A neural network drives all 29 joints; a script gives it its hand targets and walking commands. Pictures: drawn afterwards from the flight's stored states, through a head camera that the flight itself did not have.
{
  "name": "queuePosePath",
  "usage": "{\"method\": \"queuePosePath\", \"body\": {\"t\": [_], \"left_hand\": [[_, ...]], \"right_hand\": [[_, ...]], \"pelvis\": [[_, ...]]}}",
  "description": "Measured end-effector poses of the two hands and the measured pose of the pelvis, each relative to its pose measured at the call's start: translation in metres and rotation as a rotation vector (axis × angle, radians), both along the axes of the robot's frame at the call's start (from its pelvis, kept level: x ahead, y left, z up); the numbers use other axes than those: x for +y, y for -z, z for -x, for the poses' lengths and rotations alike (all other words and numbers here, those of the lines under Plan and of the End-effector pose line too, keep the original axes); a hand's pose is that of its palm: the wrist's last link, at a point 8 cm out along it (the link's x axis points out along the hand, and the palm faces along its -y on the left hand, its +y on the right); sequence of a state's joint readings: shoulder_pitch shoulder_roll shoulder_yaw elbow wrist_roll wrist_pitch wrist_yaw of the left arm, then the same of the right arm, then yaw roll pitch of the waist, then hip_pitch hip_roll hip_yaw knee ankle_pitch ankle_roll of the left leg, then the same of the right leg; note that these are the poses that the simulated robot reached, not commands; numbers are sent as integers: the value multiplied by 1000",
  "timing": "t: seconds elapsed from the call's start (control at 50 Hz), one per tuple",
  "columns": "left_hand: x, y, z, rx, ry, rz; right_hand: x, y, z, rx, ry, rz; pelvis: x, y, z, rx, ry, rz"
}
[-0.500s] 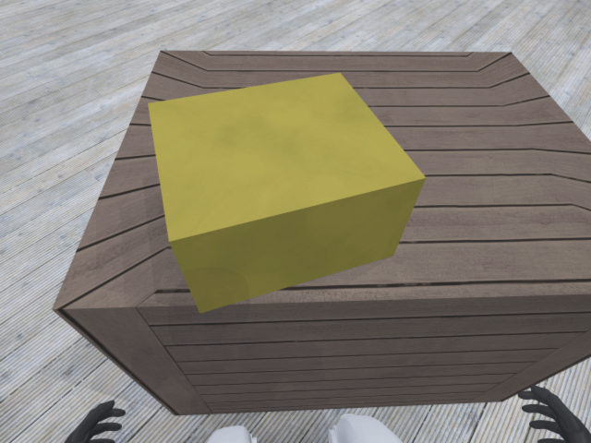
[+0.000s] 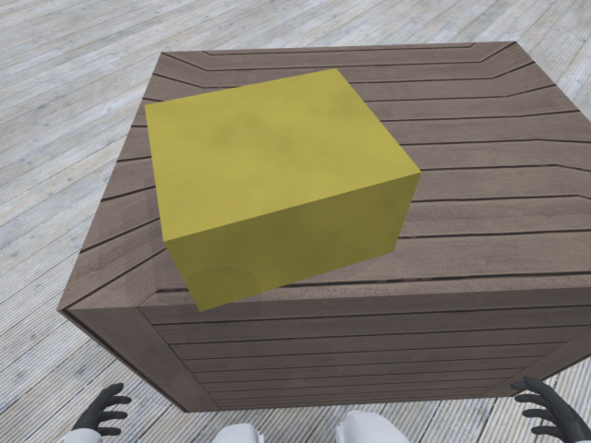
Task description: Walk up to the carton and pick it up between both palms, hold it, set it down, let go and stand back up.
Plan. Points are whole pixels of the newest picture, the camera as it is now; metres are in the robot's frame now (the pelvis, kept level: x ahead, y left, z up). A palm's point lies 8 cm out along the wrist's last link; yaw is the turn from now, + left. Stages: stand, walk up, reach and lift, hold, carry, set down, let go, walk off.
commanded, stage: reach and lift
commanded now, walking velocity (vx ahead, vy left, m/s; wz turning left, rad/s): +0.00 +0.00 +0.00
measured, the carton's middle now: (273, 180) +0.46 +0.05 +0.08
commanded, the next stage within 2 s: none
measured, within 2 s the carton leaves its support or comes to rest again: neither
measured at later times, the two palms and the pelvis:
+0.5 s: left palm (113, 408) +0.17 +0.25 -0.01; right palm out of the picture +0.13 -0.33 -0.02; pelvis -0.01 -0.02 +0.03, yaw +0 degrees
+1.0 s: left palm (122, 381) +0.18 +0.22 +0.04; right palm (580, 370) +0.18 -0.31 +0.03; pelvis +0.00 -0.01 +0.04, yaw +1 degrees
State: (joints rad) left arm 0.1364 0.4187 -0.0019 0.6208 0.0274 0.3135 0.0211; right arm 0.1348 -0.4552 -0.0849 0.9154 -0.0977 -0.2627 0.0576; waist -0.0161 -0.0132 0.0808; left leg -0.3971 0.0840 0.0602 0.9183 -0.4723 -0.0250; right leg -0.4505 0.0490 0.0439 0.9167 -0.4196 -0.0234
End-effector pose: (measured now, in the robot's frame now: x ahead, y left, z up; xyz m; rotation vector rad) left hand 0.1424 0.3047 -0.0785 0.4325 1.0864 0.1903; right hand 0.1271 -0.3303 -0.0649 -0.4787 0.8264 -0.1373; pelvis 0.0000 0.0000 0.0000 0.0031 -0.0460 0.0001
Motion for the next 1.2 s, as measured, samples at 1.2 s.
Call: {"method": "queuePosePath", "body": {"t": [1.2], "left_hand": [[-89, -146, -50, -690, -6, 127]], "right_hand": [[14, -123, -70, -440, -83, -377]], "pelvis": [[-13, -42, -5, 59, -18, -21]]}}
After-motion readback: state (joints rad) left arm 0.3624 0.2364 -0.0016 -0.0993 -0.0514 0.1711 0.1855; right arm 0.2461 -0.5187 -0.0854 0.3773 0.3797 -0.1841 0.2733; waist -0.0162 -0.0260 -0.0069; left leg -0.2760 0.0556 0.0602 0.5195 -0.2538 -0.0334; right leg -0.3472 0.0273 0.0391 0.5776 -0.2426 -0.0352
